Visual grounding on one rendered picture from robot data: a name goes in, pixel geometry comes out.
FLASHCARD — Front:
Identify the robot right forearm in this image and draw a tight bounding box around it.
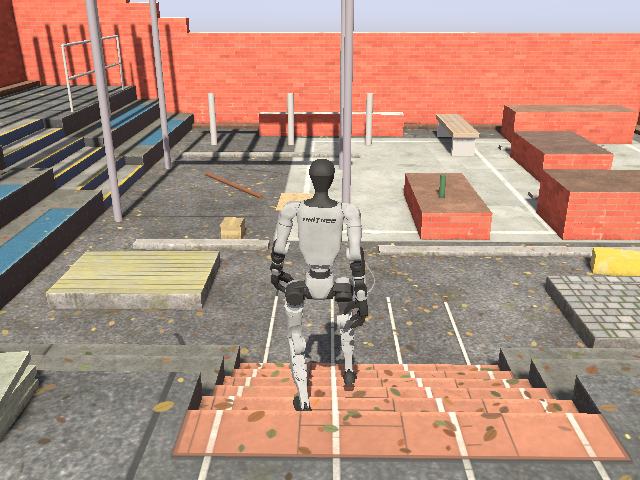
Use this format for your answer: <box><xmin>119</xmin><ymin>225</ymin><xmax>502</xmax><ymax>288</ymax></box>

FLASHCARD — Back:
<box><xmin>350</xmin><ymin>247</ymin><xmax>368</xmax><ymax>301</ymax></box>

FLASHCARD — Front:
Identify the robot left upper arm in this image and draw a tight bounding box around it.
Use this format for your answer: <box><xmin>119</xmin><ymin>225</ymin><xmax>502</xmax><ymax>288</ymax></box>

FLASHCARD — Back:
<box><xmin>274</xmin><ymin>201</ymin><xmax>301</xmax><ymax>255</ymax></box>

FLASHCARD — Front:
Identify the robot right hand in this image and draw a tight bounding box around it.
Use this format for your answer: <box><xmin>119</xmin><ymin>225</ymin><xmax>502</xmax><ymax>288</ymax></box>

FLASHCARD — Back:
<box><xmin>343</xmin><ymin>298</ymin><xmax>368</xmax><ymax>329</ymax></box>

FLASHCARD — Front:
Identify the robot right upper arm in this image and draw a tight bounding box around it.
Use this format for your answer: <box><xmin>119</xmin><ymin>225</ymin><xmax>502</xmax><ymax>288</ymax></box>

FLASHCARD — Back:
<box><xmin>342</xmin><ymin>203</ymin><xmax>362</xmax><ymax>261</ymax></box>

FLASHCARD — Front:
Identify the robot left forearm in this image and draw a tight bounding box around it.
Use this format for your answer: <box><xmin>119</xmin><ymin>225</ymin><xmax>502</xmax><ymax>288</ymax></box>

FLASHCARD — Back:
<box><xmin>270</xmin><ymin>239</ymin><xmax>285</xmax><ymax>276</ymax></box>

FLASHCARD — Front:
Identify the left robot shin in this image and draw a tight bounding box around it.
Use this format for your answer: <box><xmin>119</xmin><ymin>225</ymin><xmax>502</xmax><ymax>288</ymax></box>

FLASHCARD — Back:
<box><xmin>287</xmin><ymin>338</ymin><xmax>309</xmax><ymax>410</ymax></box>

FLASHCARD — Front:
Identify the robot right foot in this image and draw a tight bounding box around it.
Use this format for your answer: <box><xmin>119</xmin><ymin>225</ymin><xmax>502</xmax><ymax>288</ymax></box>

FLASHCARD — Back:
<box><xmin>343</xmin><ymin>369</ymin><xmax>357</xmax><ymax>384</ymax></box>

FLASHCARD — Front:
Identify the robot left hand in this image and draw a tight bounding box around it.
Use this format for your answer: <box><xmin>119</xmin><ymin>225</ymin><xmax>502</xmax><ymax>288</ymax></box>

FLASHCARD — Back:
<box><xmin>271</xmin><ymin>271</ymin><xmax>294</xmax><ymax>293</ymax></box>

